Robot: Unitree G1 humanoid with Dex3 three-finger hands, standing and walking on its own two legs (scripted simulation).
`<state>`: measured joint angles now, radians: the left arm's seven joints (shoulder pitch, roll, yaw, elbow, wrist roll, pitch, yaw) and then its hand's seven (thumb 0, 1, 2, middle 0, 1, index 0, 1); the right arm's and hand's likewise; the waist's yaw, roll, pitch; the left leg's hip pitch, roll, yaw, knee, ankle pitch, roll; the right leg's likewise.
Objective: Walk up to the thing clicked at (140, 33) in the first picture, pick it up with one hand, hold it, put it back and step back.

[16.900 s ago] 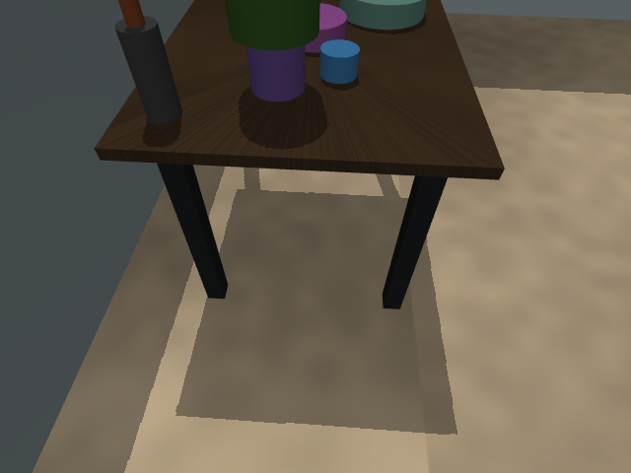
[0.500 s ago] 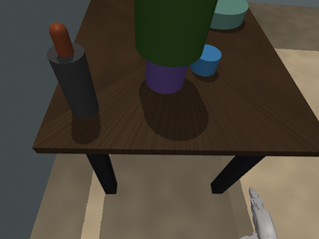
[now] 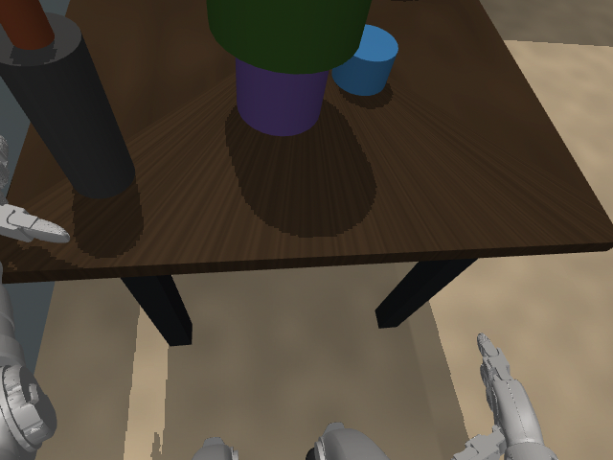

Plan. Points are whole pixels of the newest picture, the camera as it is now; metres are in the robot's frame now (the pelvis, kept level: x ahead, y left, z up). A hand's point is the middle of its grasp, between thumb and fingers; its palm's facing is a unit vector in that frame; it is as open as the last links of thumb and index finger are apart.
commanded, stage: close in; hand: left
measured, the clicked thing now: (63, 96) +0.50 +0.22 +0.15
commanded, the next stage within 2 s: rest palm in 0.36 s
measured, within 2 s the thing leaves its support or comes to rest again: leaves its support in 1.66 s
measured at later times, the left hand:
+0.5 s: hand (69, 174) +0.45 +0.24 +0.08, palm faces +0.19 -0.98 +0.05, open 17.7 cm
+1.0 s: hand (71, 157) +0.48 +0.24 +0.08, palm faces +0.22 -0.97 +0.02, open 15.5 cm
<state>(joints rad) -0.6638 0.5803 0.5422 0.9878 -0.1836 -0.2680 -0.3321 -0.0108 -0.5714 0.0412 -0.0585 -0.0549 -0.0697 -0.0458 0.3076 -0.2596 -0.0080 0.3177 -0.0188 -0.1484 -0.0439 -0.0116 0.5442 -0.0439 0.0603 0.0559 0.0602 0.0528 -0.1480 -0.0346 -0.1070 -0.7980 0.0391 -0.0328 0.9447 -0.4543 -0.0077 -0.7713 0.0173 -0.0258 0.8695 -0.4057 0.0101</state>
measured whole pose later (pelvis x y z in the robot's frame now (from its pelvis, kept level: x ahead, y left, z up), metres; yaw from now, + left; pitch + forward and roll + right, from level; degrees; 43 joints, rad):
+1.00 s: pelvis -0.01 +0.00 -0.01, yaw -1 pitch +18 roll -2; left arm -0.77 0.49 0.43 1.02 -0.12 -0.29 -0.10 -0.01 -0.57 0.07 -0.48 -0.28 -0.50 -0.25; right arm 0.37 -0.24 -0.04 0.15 -0.02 -0.01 0.01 -0.01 0.51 -0.05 0.06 0.06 0.06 0.05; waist -0.14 -0.01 -0.12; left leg -0.83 0.04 -0.01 0.98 -0.46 0.00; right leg -0.82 0.01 -0.01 0.92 -0.41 0.02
